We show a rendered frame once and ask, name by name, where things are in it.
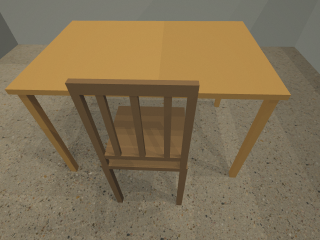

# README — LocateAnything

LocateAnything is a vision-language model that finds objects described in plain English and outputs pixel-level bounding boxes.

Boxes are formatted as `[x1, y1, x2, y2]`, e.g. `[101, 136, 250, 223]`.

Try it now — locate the chair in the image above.
[65, 78, 200, 206]

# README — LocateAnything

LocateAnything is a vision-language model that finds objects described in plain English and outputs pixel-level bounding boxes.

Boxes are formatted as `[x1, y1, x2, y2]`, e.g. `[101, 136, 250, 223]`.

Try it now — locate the table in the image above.
[5, 20, 291, 178]

